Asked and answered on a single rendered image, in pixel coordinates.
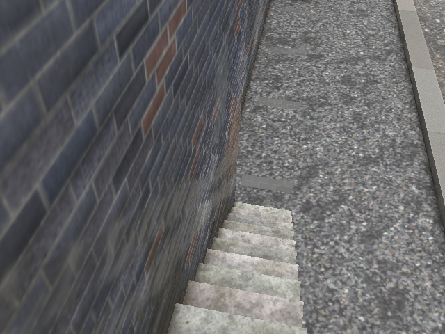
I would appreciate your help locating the stairs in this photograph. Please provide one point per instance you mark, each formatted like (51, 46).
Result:
(248, 283)

